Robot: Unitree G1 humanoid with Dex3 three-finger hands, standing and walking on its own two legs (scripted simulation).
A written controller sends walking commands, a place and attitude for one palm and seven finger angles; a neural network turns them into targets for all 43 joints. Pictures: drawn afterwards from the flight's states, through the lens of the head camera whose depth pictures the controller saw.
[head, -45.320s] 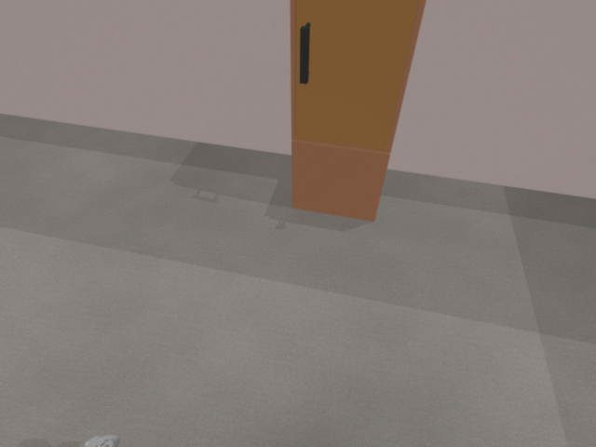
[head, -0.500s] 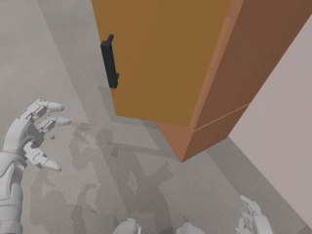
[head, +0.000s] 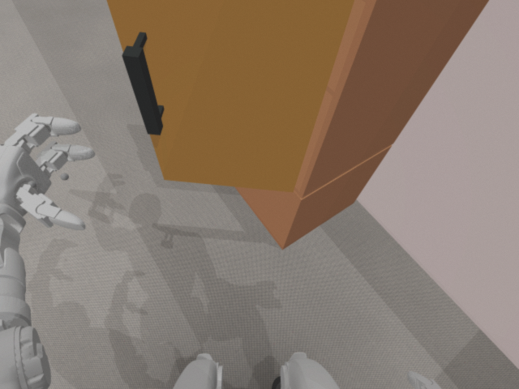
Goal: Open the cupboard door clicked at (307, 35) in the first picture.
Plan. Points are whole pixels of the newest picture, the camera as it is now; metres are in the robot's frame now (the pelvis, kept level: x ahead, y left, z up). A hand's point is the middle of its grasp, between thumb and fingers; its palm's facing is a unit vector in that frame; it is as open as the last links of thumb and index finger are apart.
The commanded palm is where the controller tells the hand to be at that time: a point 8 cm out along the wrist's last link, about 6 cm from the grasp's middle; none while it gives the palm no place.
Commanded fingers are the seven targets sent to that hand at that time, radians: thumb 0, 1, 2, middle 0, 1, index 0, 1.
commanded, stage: move the hooked fingers beside the handle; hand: left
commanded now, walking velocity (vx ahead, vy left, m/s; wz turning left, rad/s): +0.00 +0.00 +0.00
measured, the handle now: (148, 87) +0.60 +0.21 +0.07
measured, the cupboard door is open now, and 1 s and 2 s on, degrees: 51 51 51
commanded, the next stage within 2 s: slide the fingers in behind the handle in 1.72 s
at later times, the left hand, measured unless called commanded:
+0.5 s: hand (84, 134) +0.47 +0.28 +0.08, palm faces -0.08 -1.00 +0.00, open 14.0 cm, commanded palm +0.48 +0.32 +0.07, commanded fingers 0.00 -0.50 0.30 -0.30 -1.20 -0.30 -1.20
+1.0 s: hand (100, 95) +0.55 +0.28 +0.08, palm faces -0.06 -1.00 -0.02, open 14.0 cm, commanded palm +0.55 +0.31 +0.07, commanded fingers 0.00 -0.50 0.30 -0.30 -1.20 -0.30 -1.20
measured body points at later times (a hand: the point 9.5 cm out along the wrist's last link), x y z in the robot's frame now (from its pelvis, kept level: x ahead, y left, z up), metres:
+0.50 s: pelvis +0.00 +0.01 -0.01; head +0.12 +0.05 +0.42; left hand +0.47 +0.33 +0.08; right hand +0.03 -0.26 -0.11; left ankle +0.01 +0.10 -0.67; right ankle +0.03 -0.12 -0.67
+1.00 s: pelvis +0.00 +0.01 -0.02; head +0.18 +0.05 +0.39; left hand +0.55 +0.33 +0.09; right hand -0.04 -0.26 -0.11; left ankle +0.01 +0.10 -0.67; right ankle +0.03 -0.12 -0.67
